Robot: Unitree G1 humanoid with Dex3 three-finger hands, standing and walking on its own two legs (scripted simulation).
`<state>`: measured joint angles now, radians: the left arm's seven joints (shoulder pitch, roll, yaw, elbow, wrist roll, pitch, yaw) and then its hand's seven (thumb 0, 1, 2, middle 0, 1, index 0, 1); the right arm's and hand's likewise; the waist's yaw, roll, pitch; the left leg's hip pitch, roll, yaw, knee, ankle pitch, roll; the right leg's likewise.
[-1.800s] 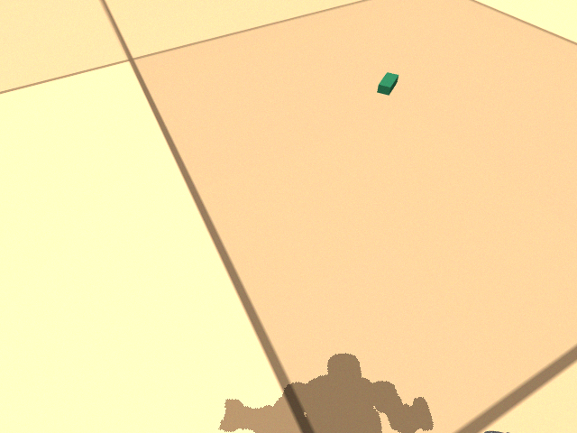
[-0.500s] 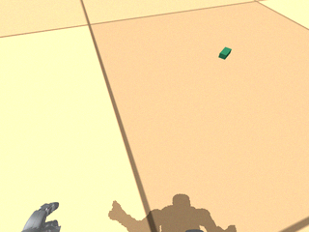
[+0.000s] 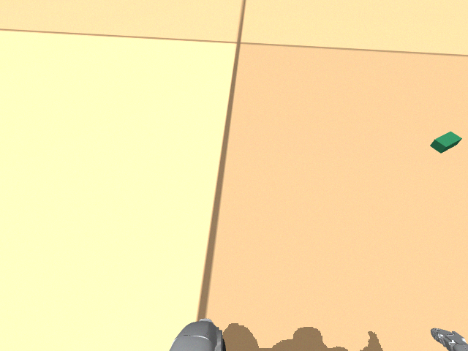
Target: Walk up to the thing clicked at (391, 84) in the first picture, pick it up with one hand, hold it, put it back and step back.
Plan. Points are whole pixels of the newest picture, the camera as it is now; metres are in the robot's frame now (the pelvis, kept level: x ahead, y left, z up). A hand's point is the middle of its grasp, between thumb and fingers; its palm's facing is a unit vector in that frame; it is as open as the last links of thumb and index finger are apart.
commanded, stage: walk up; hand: left
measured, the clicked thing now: (445, 142) +1.52 -1.19 -0.73
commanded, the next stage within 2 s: none
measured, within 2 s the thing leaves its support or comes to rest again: neither
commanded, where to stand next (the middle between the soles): +1.33 -1.57 m, yaw +36 degrees
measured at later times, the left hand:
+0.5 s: hand (229, 256) +0.32 +0.07 -0.13, palm faces +0.17 -0.92 -0.35, open 7.4 cm
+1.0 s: hand (302, 217) +0.46 -0.11 -0.16, palm faces +0.24 -0.92 -0.29, open 7.4 cm
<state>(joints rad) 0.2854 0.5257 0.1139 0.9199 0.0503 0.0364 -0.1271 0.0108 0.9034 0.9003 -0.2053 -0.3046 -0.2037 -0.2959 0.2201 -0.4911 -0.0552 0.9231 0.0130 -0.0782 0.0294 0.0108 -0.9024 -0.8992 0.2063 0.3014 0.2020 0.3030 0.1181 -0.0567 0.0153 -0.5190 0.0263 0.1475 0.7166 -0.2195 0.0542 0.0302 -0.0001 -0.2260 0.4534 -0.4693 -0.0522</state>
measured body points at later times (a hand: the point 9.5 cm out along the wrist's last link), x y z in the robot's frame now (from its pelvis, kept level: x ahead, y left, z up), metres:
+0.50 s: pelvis +0.25 -0.23 -0.03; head +0.26 -0.23 +0.42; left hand +0.31 +0.12 -0.11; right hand +0.36 -0.59 -0.11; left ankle +0.15 -0.02 -0.67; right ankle +0.35 -0.35 -0.73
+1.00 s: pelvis +0.46 -0.39 -0.01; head +0.47 -0.35 +0.43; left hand +0.44 -0.06 -0.13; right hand +0.62 -0.71 -0.08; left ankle +0.43 -0.22 -0.72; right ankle +0.53 -0.51 -0.66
